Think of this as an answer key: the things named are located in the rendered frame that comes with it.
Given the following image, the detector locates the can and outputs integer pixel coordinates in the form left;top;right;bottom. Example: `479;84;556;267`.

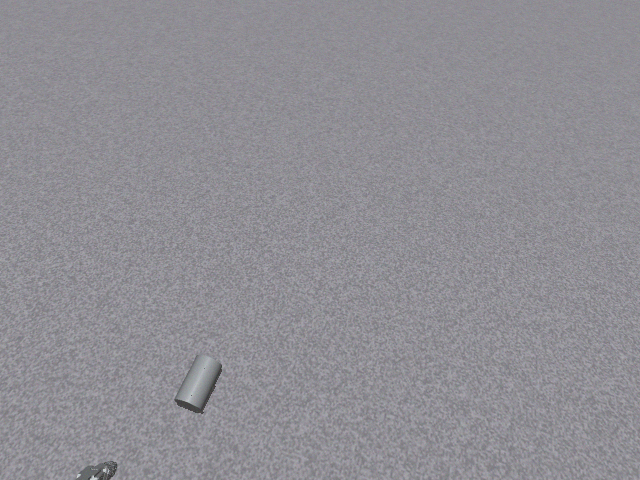
174;355;222;411

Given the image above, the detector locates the left robot hand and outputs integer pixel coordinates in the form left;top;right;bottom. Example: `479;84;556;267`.
76;461;117;480

